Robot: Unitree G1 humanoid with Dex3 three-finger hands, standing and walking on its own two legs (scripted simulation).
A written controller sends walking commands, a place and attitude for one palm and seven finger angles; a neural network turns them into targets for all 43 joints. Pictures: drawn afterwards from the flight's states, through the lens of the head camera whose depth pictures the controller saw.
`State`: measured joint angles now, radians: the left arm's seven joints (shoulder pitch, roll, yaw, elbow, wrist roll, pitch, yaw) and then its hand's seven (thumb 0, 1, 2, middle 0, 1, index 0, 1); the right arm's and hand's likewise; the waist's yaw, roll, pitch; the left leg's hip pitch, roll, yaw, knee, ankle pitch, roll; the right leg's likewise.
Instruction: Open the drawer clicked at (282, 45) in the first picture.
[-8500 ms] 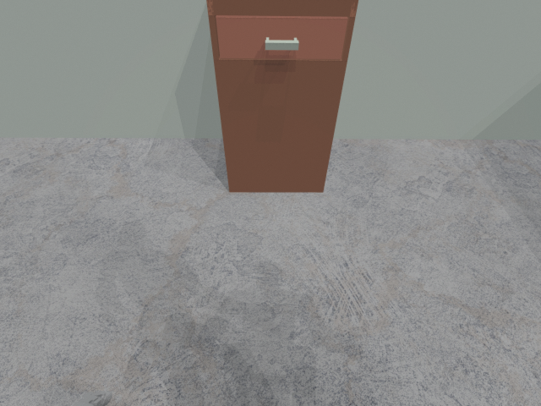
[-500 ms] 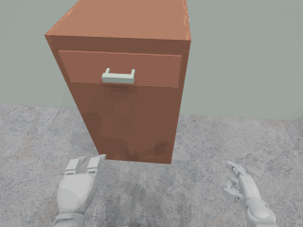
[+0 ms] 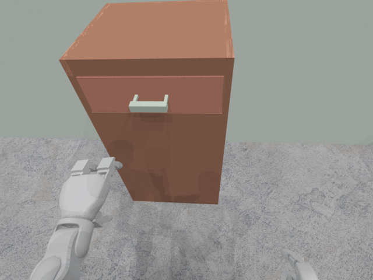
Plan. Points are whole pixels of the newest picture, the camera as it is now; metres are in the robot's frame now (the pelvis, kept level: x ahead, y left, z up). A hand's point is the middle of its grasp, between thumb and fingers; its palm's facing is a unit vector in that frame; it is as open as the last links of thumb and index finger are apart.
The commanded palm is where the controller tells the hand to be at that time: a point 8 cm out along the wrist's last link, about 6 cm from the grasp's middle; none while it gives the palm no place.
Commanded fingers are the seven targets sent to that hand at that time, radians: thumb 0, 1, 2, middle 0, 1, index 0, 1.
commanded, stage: raise the hand with hooked fingers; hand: left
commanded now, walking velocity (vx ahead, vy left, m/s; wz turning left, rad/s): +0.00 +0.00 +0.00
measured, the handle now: (149, 102) +0.60 +0.20 +0.02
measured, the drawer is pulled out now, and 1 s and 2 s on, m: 0.00 0.00 0.00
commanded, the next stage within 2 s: move the hooked fingers above the handle in 0.94 s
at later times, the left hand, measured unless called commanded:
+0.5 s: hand (83, 151) +0.32 +0.25 +0.12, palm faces +0.08 -0.06 -1.00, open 13.8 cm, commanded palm +0.29 +0.25 +0.19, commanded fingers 0.00 -0.50 0.30 -0.30 -1.20 -0.30 -1.20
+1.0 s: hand (80, 150) +0.31 +0.25 +0.13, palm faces +0.10 -0.07 -0.99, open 13.8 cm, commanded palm +0.28 +0.25 +0.19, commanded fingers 0.00 -0.50 0.30 -0.30 -1.20 -0.30 -1.20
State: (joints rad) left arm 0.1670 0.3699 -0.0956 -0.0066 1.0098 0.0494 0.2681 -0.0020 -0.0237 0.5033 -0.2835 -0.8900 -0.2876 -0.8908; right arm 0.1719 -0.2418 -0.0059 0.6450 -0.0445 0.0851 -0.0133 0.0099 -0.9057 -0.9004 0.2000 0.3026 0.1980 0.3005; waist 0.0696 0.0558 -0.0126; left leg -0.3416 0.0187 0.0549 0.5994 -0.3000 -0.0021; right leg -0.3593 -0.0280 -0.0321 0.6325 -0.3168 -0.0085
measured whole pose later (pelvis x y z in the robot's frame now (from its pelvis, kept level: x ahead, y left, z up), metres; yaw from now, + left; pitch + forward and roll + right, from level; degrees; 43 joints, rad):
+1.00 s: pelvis +0.01 +0.00 +0.02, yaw +1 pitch +1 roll +0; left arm -0.13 0.51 -0.03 0.02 0.89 0.00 0.03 0.00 -0.49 0.30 -0.32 -1.20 -0.32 -1.20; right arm 0.13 -0.27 -0.01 0.66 0.01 0.12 -0.01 0.01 -0.91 -0.90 0.20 0.30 0.19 0.30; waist 0.09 0.08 0.01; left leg -0.21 0.00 0.03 0.41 -0.21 0.00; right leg -0.21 -0.04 -0.06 0.43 -0.23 0.00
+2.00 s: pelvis +0.02 +0.00 +0.01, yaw +0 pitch +8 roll +0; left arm -0.72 0.43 -0.15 0.77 1.00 -0.01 0.11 0.00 -0.49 0.30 -0.32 -1.20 -0.32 -1.20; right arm 0.26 -0.26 -0.04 0.69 0.02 0.11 -0.03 0.00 -0.91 -0.90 0.20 0.30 0.20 0.30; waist -0.02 0.05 -0.06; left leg -0.38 0.01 0.05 0.51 -0.26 0.00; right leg -0.39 -0.03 -0.04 0.53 -0.28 0.00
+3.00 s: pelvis +0.01 +0.01 -0.01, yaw -2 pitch +18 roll +0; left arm -1.09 0.51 -0.03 1.23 1.10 0.03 0.23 0.00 -0.49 0.30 -0.34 -1.22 -0.33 -1.21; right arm 0.38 -0.27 -0.02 0.69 0.01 0.07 -0.04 0.00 -0.91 -0.90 0.20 0.30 0.20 0.30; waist -0.19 0.05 -0.10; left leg -0.65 0.05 0.07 0.65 -0.31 0.01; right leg -0.65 0.00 -0.01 0.63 -0.28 0.00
